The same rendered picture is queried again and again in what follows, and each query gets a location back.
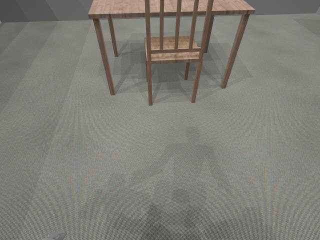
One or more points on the table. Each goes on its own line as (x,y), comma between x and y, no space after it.
(101,9)

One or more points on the chair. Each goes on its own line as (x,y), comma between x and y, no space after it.
(175,49)

